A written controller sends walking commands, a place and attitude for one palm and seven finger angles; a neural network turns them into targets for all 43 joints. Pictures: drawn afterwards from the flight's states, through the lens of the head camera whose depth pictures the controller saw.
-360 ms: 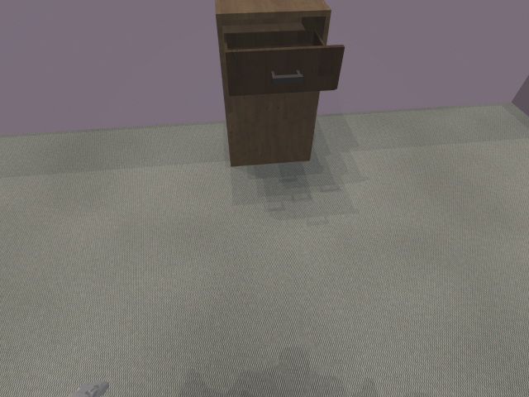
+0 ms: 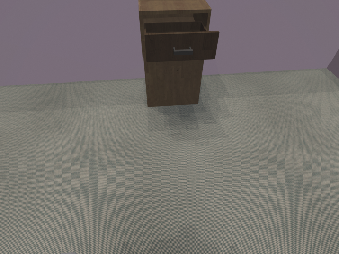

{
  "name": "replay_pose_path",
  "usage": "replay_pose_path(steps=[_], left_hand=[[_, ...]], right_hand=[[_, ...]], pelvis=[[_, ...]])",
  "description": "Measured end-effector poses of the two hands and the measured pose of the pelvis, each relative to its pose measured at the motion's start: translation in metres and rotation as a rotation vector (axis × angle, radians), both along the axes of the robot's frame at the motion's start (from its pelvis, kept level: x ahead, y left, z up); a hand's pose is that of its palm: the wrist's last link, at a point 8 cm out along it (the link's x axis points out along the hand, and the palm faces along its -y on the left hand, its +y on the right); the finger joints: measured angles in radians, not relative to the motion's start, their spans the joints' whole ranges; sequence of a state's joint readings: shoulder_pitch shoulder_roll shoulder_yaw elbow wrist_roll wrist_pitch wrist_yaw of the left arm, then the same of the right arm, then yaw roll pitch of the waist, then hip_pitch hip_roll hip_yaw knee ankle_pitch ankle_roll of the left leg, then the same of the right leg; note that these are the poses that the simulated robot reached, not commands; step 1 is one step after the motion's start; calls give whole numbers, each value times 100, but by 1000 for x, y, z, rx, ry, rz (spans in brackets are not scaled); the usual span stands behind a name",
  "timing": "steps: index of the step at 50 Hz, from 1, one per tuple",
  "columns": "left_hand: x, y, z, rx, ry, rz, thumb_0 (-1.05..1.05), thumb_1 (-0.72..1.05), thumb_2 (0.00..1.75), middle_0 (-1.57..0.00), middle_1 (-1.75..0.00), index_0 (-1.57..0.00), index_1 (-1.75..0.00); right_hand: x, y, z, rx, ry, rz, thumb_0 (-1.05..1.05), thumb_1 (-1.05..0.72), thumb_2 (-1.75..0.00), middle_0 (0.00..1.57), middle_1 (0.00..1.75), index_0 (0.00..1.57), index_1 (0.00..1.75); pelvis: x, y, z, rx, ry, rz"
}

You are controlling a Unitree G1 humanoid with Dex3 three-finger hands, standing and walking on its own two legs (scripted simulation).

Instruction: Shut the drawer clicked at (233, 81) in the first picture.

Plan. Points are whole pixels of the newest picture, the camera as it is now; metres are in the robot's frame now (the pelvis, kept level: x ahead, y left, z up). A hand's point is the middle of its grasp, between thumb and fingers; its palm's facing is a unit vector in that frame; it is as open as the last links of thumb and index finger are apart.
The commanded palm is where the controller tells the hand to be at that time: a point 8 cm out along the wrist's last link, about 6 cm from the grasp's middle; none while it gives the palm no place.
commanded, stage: stand and wait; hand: left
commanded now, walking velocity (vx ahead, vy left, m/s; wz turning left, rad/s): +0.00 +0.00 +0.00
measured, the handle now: (182, 50) +1.15 +0.00 -0.08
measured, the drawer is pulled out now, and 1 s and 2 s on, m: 0.29 0.29 0.29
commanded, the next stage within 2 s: look at it before walking up in 0.46 s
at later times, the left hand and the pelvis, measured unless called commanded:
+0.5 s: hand out of the picture +0.07 +0.24 -0.15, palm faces -0.04 -0.94 -0.33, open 7.3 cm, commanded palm none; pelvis -0.01 +0.00 +0.00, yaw +0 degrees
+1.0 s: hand out of the picture +0.07 +0.24 -0.15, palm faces -0.04 -0.94 -0.32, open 7.3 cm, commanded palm none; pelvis +0.00 +0.00 +0.00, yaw -1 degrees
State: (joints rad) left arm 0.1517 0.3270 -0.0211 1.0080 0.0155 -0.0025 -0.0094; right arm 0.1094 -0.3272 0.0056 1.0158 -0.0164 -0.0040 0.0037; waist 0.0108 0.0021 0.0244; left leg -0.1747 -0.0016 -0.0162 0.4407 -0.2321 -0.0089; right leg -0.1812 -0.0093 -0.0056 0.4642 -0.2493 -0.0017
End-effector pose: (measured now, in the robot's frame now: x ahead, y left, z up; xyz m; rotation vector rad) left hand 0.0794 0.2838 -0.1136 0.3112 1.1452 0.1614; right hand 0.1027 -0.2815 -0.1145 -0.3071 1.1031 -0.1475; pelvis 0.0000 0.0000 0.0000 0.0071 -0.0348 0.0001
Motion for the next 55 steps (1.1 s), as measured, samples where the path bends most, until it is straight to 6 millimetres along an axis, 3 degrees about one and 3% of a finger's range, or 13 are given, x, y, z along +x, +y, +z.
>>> replay_pose_path(steps=[9, 17, 34, 55], left_hand=[[-23, -1, -5, 1, 72, 20, 1, 91, 89, -21, -30, -21, -30], [-25, 1, -4, 9, 79, 21, 1, 91, 89, -21, -30, -21, -30], [-8, 1, -1, 5, 44, 6, 0, 91, 89, -21, -30, -21, -30], [-10, 3, -3, 3, 72, 16, 0, 91, 89, -21, -30, -21, -30]], right_hand=[[-38, -12, -6, -15, 104, -40, 1, -90, -90, 20, 30, 20, 30], [-53, -14, -7, -14, 136, -61, 1, -90, -90, 20, 30, 20, 30], [-42, -9, -5, -6, 103, -59, 1, -90, -90, 20, 30, 20, 30], [-30, -9, -1, -15, 101, -57, 1, -90, -90, 20, 30, 20, 30]], pelvis=[[-4, -4, 1, -3, -1, -2], [-6, -5, 2, -4, -2, -6], [-4, -3, 4, -3, 2, -12], [4, -2, 5, -4, 4, -15]])
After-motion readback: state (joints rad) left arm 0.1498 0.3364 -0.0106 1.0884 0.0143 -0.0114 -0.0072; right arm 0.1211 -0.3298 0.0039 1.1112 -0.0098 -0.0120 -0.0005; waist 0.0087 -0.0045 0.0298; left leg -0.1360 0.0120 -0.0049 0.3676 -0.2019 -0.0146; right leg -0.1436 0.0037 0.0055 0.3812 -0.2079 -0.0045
